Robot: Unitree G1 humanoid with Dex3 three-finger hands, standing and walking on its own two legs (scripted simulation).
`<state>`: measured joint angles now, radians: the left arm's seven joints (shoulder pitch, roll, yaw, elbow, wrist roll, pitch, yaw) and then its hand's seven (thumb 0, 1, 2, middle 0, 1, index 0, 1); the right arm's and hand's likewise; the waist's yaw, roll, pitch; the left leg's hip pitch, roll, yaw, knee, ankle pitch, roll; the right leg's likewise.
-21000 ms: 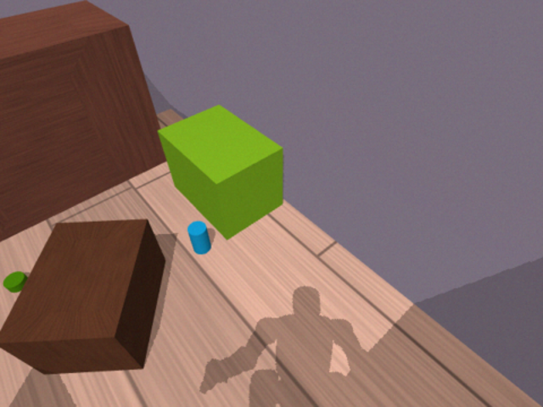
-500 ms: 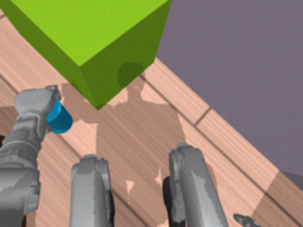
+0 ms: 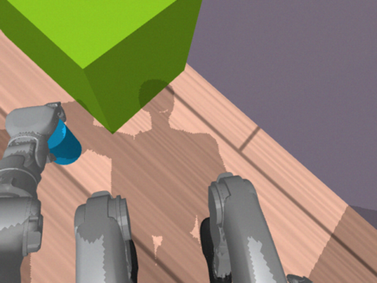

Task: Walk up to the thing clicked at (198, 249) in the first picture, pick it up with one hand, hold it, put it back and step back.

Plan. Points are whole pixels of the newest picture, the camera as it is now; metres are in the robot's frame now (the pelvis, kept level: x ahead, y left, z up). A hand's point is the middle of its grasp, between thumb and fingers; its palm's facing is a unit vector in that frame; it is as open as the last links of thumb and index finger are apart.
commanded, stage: lower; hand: left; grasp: from above
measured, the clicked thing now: (56, 142) +0.47 +0.27 -0.21
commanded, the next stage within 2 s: rest in 0.30 s
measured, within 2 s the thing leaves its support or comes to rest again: rests again in 0.60 s
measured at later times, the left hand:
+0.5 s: hand (55, 145) +0.46 +0.27 -0.21, palm faces -0.45 -0.06 -0.89, open 10.8 cm
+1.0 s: hand (57, 144) +0.47 +0.28 -0.23, palm faces -0.44 -0.09 -0.89, open 10.9 cm
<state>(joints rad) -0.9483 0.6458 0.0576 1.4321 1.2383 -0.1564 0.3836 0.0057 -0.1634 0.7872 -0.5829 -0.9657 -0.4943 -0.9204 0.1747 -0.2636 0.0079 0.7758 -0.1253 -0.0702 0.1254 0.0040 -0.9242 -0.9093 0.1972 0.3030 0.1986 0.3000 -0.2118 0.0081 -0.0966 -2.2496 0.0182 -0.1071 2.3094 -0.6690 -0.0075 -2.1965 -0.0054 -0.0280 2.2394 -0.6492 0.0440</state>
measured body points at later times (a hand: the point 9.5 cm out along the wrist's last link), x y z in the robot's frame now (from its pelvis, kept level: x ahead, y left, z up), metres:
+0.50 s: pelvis +0.00 +0.00 -0.03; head +0.24 +0.06 +0.34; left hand +0.48 +0.27 -0.16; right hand +0.04 -0.27 -0.14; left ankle +0.08 +0.13 -0.32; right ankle +0.11 -0.13 -0.32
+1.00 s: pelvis +0.00 +0.00 -0.05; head +0.24 +0.07 +0.33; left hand +0.49 +0.28 -0.18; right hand +0.04 -0.27 -0.14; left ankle +0.08 +0.13 -0.32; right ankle +0.11 -0.13 -0.32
